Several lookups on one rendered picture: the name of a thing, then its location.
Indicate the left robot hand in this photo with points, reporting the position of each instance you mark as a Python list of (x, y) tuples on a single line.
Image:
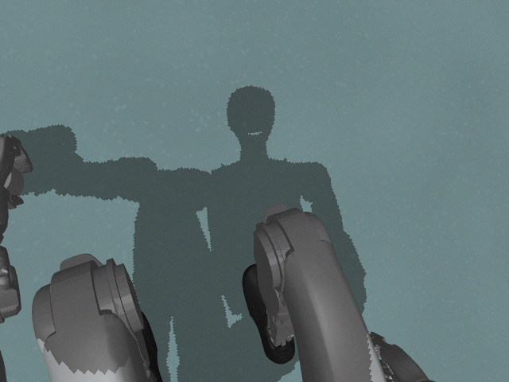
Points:
[(12, 154)]

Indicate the left robot foot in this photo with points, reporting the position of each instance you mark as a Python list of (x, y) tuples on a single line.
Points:
[(151, 349)]

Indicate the left robot arm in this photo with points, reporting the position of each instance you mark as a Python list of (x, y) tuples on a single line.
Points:
[(10, 300)]

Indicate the right robot foot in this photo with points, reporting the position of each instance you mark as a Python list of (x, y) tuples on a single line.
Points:
[(257, 310)]

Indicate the right robot hand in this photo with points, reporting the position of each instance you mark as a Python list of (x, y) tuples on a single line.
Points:
[(397, 365)]

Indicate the tin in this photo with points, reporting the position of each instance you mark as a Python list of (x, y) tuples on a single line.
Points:
[(14, 182)]

